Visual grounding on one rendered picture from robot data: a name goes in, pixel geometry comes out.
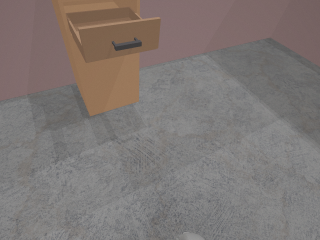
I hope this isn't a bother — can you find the drawer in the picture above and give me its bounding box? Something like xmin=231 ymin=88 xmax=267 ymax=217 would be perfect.
xmin=65 ymin=7 xmax=161 ymax=63

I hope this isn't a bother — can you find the handle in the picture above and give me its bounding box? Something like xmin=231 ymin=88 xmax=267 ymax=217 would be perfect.
xmin=112 ymin=37 xmax=142 ymax=51

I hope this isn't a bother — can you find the cabinet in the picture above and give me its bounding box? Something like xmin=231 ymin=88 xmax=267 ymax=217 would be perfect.
xmin=51 ymin=0 xmax=140 ymax=116

